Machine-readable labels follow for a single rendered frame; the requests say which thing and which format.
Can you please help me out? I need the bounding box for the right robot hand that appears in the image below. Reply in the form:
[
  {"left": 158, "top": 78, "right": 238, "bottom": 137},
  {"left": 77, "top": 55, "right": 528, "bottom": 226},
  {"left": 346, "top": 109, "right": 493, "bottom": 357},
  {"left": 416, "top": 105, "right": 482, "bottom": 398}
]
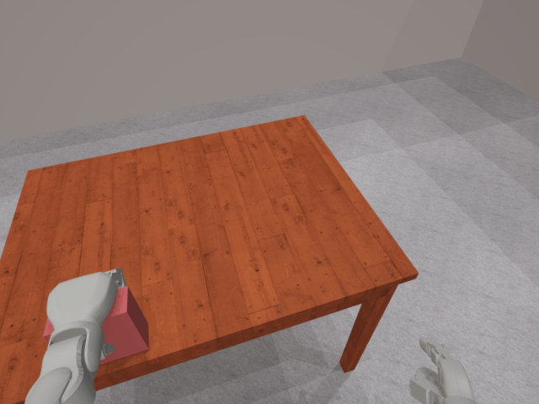
[{"left": 410, "top": 337, "right": 475, "bottom": 404}]

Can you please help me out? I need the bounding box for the sponge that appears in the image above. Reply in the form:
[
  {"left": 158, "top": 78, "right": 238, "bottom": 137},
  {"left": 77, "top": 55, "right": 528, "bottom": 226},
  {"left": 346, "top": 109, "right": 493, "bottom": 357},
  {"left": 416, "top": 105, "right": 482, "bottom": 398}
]
[{"left": 43, "top": 286, "right": 149, "bottom": 364}]

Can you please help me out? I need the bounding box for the table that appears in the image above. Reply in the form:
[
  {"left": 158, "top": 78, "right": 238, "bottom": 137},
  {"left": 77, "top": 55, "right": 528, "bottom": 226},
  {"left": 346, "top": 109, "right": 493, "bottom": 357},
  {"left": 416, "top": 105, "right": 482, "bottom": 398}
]
[{"left": 0, "top": 115, "right": 419, "bottom": 404}]

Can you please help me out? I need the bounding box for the robot left forearm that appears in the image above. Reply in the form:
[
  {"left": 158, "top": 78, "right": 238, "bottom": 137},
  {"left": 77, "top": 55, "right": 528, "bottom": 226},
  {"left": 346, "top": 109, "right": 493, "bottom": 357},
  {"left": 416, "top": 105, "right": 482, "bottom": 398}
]
[{"left": 24, "top": 322, "right": 104, "bottom": 404}]

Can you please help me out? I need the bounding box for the left robot hand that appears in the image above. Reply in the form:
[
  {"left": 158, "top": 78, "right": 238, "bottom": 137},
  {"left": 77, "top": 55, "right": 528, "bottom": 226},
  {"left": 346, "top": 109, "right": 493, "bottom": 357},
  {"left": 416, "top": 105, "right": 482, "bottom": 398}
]
[{"left": 46, "top": 268, "right": 127, "bottom": 360}]

